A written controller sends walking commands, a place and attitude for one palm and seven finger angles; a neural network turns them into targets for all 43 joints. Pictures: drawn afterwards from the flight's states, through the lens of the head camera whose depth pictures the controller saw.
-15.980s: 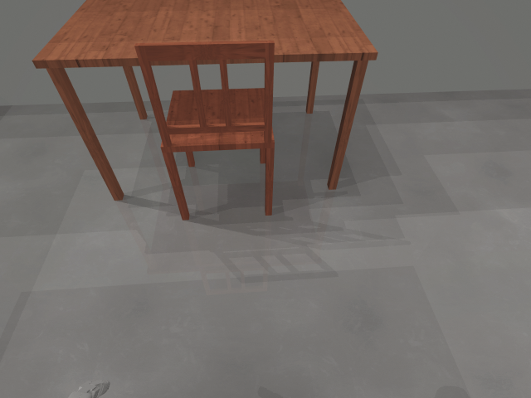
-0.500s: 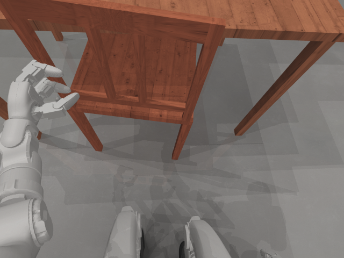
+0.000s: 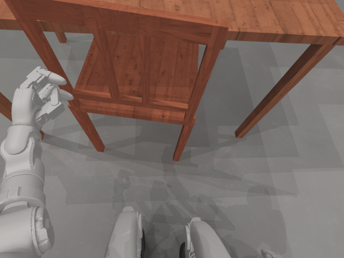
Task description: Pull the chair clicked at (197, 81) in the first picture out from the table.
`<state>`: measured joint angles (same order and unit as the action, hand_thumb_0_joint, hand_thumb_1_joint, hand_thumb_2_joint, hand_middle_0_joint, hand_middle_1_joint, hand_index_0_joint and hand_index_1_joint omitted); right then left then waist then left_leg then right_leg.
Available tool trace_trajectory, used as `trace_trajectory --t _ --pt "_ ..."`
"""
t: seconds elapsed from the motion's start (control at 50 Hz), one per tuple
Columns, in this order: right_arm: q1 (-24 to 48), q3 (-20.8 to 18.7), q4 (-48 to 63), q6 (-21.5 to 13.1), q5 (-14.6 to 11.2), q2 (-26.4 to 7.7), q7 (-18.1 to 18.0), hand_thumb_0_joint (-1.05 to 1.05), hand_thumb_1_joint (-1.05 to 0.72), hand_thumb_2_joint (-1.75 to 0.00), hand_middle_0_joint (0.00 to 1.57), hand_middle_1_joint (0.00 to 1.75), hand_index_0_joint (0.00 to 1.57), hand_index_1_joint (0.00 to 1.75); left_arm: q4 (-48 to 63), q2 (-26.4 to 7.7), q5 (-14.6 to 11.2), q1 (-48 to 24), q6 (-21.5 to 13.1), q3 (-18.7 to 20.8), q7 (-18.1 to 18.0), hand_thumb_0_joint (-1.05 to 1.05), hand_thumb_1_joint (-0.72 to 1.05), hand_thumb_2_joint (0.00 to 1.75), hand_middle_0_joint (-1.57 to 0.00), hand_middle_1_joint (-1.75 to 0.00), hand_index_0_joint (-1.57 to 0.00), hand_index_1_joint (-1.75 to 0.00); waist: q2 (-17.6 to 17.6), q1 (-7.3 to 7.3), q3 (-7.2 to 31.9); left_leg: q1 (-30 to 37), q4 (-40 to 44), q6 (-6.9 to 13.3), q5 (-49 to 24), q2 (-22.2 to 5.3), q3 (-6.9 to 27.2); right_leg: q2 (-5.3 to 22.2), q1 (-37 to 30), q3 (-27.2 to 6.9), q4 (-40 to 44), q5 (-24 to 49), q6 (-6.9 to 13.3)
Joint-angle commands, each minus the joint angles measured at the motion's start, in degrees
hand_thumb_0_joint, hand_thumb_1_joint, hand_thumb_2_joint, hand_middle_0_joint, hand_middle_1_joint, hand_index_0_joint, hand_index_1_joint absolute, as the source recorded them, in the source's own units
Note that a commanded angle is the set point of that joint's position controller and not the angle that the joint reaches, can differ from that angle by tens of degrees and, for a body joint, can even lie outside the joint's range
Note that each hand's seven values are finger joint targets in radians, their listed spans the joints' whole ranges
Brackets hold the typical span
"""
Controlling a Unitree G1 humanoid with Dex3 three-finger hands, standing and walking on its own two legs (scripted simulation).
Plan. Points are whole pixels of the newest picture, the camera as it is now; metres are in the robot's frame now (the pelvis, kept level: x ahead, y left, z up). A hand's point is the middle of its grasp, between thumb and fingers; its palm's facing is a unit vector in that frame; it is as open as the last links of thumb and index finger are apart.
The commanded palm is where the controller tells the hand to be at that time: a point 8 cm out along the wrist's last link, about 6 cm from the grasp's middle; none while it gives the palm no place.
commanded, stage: hook a spindle and tug to test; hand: left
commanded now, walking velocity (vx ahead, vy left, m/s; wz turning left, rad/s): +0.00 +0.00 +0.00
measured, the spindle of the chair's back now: (108, 68) +0.56 +0.16 +0.02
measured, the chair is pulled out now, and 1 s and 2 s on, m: -0.05 -0.05 -0.05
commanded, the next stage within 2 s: open the thumb and straighten the fingers in 0.26 s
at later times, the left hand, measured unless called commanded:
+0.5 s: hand (60, 110) +0.43 +0.25 +0.03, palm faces +0.04 -0.99 -0.09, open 5.0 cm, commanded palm +0.41 +0.28 +0.03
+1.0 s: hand (57, 106) +0.43 +0.25 +0.04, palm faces +0.05 -1.00 -0.09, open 16.3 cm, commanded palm +0.41 +0.29 +0.04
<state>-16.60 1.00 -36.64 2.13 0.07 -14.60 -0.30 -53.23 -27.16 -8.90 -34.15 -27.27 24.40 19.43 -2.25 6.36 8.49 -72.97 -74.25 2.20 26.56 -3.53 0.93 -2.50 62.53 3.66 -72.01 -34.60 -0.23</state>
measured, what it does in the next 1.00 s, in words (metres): stands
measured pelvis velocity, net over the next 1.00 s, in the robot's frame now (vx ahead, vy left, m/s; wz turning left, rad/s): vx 0.00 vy -0.01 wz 0.00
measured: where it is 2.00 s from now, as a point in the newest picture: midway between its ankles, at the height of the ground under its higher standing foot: outside the picture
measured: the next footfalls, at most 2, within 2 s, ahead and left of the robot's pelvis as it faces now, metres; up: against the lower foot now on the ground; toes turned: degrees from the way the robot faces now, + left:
none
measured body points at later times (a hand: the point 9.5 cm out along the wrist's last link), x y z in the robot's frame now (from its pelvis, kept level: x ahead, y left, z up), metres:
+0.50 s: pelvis +0.00 +0.00 +0.00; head +0.14 +0.03 +0.43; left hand +0.42 +0.30 +0.04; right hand +0.10 -0.26 -0.11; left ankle +0.07 +0.10 -0.61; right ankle +0.00 -0.13 -0.61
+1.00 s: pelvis +0.00 -0.01 +0.00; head +0.14 +0.02 +0.43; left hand +0.43 +0.30 +0.04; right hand +0.07 -0.28 -0.11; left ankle +0.07 +0.10 -0.61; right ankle +0.00 -0.13 -0.61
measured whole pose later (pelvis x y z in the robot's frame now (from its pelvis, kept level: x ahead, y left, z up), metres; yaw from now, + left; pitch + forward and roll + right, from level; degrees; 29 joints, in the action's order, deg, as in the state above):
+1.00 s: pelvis +0.00 -0.01 +0.00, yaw +0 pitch +24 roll -5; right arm -16.2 0.7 -36.8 0.9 -0.2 -15.3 -1.0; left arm -51.9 -28.6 -8.2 -32.5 -25.2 25.5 20.7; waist -2.4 6.3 8.0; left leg -71.4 -73.2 1.6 26.4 -3.7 1.2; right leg -2.8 61.2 3.7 -71.1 -34.5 0.3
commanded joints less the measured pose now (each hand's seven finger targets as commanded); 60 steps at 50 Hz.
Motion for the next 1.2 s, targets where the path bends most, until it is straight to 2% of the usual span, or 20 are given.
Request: trace_trajectory --t 0.0,0.08,0.14,0.18,0.28,0.32,0.34,0.36,0.52,0.56,0.58,0.78,0.84,0.86,0.9,0.94,1.0,1.06,1.16,1.18 --pt "-6.3 -4.0 3.7 -1.4 -0.2 -11.0 -1.0 0.00 -0.90 -0.90 0.20 0.30 0.20 0.30 11.2 -13.8 -2.0 -17.8 -3.6 1.9 1.1 0.00 0.90 0.90 -0.50 -1.45 -0.50 -1.45 -6.9 0.77 25.9 34.5 7.8 -0.2 -14.5 0.7 4.8 -0.8 1.9 -0.4 10.6 13.0 2.1" --pt "-5.6 -3.9 3.9 -1.5 -0.3 -11.0 -1.3 0.00 -0.90 -0.90 0.20 0.30 0.20 0.30 10.8 -13.6 -2.2 -18.1 -2.9 1.5 1.7 0.00 0.90 0.90 -0.50 -1.45 -0.50 -1.45 -6.5 0.78 24.4 32.9 7.8 -0.2 -12.7 0.7 4.4 -0.6 2.2 -0.5 10.7 11.9 1.9" --pt "-5.3 -4.0 4.3 -2.0 -0.1 -11.0 -1.3 0.00 -0.90 -0.90 0.20 0.30 0.20 0.30 15.2 -14.6 -2.4 -17.5 -3.7 2.4 1.3 0.00 0.90 0.90 -0.50 -1.45 -0.50 -1.45 -8.8 -0.20 27.7 37.0 8.1 -0.6 -16.2 0.5 5.1 -0.6 1.8 -0.2 10.2 13.7 2.2" --pt "-5.0 -4.1 4.8 -2.2 -0.1 -10.6 -1.1 0.00 -0.90 -0.90 0.20 0.30 0.20 0.30 17.9 -12.6 -2.7 -15.9 -3.8 1.2 1.0 0.00 0.90 0.90 -0.50 -1.45 -0.50 -1.45 -9.2 -0.41 29.2 39.1 8.4 -0.7 -17.9 0.5 5.3 -0.7 1.5 0.0 10.4 14.6 2.2" --pt "-5.0 -4.1 3.9 -2.4 -0.2 -10.7 -1.2 0.00 -0.90 -0.90 0.20 0.30 0.20 0.30 15.0 -11.8 -2.6 -15.3 -2.6 1.0 0.0 0.00 0.90 0.90 -0.50 -1.45 -0.50 -1.45 -6.1 0.45 25.5 35.3 8.2 -0.5 -15.2 0.5 5.1 -0.6 1.6 0.1 10.6 13.5 1.9" --pt "-5.0 -4.1 4.3 -2.6 -0.2 -10.8 -1.2 0.00 -0.90 -0.90 0.20 0.30 0.20 0.30 16.0 -12.0 -2.6 -14.0 -2.5 1.2 -0.1 0.00 0.90 0.90 -0.50 -1.45 -0.50 -1.45 -7.8 -0.25 26.4 37.1 8.6 -0.7 -16.8 0.6 5.1 -0.5 1.6 0.1 10.6 14.2 2.1" --pt "-5.2 -4.1 3.9 -2.5 -0.1 -11.1 -1.3 0.00 -0.90 -0.90 0.20 0.30 0.20 0.30 14.9 -14.2 -2.2 -15.4 -2.4 2.7 -0.3 0.00 0.90 0.90 -0.50 -1.45 -0.50 -1.45 -6.7 0.11 25.6 36.2 8.3 -0.7 -16.5 0.4 5.1 -0.6 1.8 0.1 10.4 14.1 2.0" --pt "-5.5 -4.0 4.1 -2.1 0.0 -11.0 -1.0 0.00 -0.90 -0.90 0.20 0.30 0.20 0.30 14.0 -15.0 0.4 -14.0 -1.7 1.6 -0.9 0.00 0.78 0.84 -0.50 -1.45 -0.50 -1.45 -7.9 -0.56 26.2 36.3 8.4 -0.7 -17.1 0.5 4.8 -0.6 1.8 0.0 10.1 14.1 2.0" --pt "-5.2 -4.3 4.7 -2.3 -0.2 -10.5 -0.8 0.00 -0.90 -0.90 0.20 0.30 0.20 0.30 16.9 -10.2 -1.4 -13.9 -2.2 -1.0 -1.0 0.00 -0.19 0.37 -0.50 -1.45 -0.50 -1.45 -6.6 0.43 27.0 38.5 8.8 -0.7 -18.6 0.5 5.2 -0.9 1.3 0.2 10.9 15.3 2.0" --pt "-5.3 -4.2 3.9 -2.3 -0.1 -10.6 -0.9 0.00 -0.90 -0.90 0.20 0.30 0.20 0.30 14.7 -11.1 -1.4 -15.3 -1.9 -0.3 -0.9 0.00 -0.43 0.26 -0.47 -1.38 -0.47 -1.38 -4.9 0.75 25.1 35.3 8.2 -0.5 -16.2 0.6 4.9 -0.8 1.0 0.1 10.9 14.3 1.8" --pt "-5.6 -4.2 4.0 -2.1 -0.2 -11.3 -1.1 0.00 -0.90 -0.90 0.20 0.30 0.20 0.30 14.3 -16.9 -1.0 -14.8 -1.9 4.1 -1.1 0.00 -0.55 0.20 -0.45 -1.30 -0.45 -1.30 -5.7 -0.51 25.1 34.8 8.7 -0.6 -15.5 0.5 4.7 -0.7 0.0 -0.2 11.0 13.7 2.0" --pt "-5.6 -3.9 3.9 -2.4 -0.2 -10.8 -1.1 0.00 -0.90 -0.90 0.20 0.30 0.20 0.30 11.8 -14.2 -0.8 -16.7 -2.4 1.3 0.7 0.00 -0.55 0.20 -0.20 -0.58 -0.20 -0.58 -6.5 0.52 24.2 33.6 8.2 -0.2 -14.0 0.8 3.9 -0.8 0.5 -0.7 11.4 12.9 1.9" --pt "-6.0 -4.0 3.6 -2.4 -0.3 -11.2 -1.3 0.00 -0.90 -0.90 0.20 0.30 0.20 0.30 10.2 -15.6 -1.0 -17.3 -2.2 2.3 1.1 0.00 -0.55 0.20 -0.13 -0.36 -0.13 -0.36 -5.2 0.63 24.2 32.0 7.7 0.1 -13.4 0.8 3.7 -0.8 0.0 -1.0 11.4 12.8 1.8" --pt "-6.1 -4.0 4.1 -2.3 -0.4 -11.5 -1.4 0.00 -0.90 -0.90 0.20 0.30 0.20 0.30 12.9 -19.5 -1.1 -18.0 -2.3 5.1 1.0 0.00 -0.55 0.20 -0.10 -0.29 -0.10 -0.29 -6.6 -0.53 26.5 32.9 8.3 0.0 -14.0 0.9 3.5 -0.7 -2.1 -1.3 11.7 13.2 1.9" --pt "-6.3 -4.0 4.1 -2.6 -0.3 -11.2 -1.6 0.00 -0.90 -0.90 0.20 0.30 0.20 0.30 15.3 -19.2 -1.1 -19.1 -2.5 4.6 1.0 0.00 -0.55 0.20 -0.05 -0.14 -0.05 -0.14 -9.2 -0.30 28.6 36.2 8.3 0.0 -16.9 1.0 3.8 -0.8 -2.2 -1.2 11.5 15.2 2.0" --pt "-6.1 -4.0 3.9 -2.5 -0.3 -11.2 -1.5 0.00 -0.90 -0.90 0.20 0.30 0.20 0.30 14.1 -18.8 -1.1 -16.5 -2.1 4.8 1.1 0.00 -0.55 0.20 0.00 0.00 0.00 0.00 -7.0 -0.25 27.4 35.4 8.4 0.0 -17.5 0.7 3.7 -0.8 -2.5 -1.1 11.8 16.0 1.8" --pt "-6.2 -3.9 4.0 -2.8 -0.4 -10.7 -1.2 0.00 -0.90 -0.90 0.20 0.30 0.20 0.30 13.4 -15.3 -1.4 -15.2 -1.4 2.4 1.3 0.00 -0.55 0.20 0.00 0.00 0.00 0.00 -8.1 0.03 26.2 35.2 8.4 0.1 -17.7 0.9 3.6 -0.8 -1.9 -0.9 11.9 16.2 1.9" --pt "-6.5 -4.0 3.6 -2.5 -0.4 -11.3 -1.3 0.00 -0.90 -0.90 0.20 0.30 0.20 0.30 9.9 -18.0 -1.6 -12.7 -0.7 5.0 1.7 0.00 -0.55 0.20 0.00 0.00 0.00 0.00 -3.2 -0.08 24.3 30.7 8.0 0.3 -16.2 0.9 2.8 -0.8 -4.2 -1.3 12.2 16.6 1.5" --pt "-6.2 -4.0 3.9 -2.7 -0.3 -11.1 -1.1 0.00 -0.90 -0.90 0.20 0.30 0.20 0.30 12.1 -17.6 -1.4 -14.8 -1.9 4.1 2.3 0.00 -0.55 0.20 0.00 0.00 0.00 0.00 -6.3 -0.25 25.2 33.2 8.2 0.1 -17.2 1.0 3.0 -0.9 -2.9 -1.2 11.9 16.5 1.8" --pt "-6.5 -4.1 3.7 -2.7 -0.3 -11.6 -1.4 0.00 -0.90 -0.90 0.20 0.30 0.20 0.30 13.9 -21.2 -1.2 -18.1 -2.6 6.1 2.0 0.00 -0.55 0.20 0.00 0.00 0.00 0.00 -7.1 0.05 25.8 34.1 8.0 0.1 -17.7 0.6 3.2 -0.9 -2.6 -1.3 11.8 16.7 1.8"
